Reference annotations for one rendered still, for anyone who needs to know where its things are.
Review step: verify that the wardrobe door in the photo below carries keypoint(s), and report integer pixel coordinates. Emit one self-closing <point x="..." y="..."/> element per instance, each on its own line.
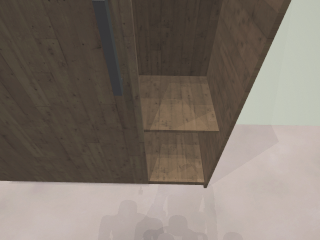
<point x="59" y="118"/>

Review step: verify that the handle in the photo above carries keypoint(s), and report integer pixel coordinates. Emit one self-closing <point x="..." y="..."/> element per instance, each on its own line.
<point x="104" y="23"/>

